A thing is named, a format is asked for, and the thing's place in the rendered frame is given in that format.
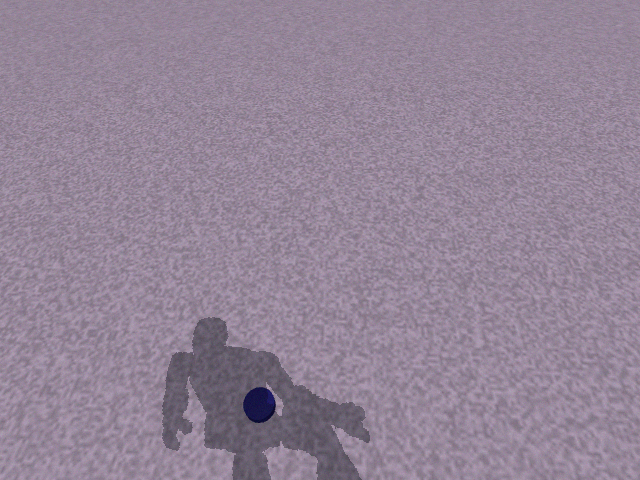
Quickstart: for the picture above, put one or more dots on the tin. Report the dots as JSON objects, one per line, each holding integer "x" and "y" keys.
{"x": 259, "y": 405}

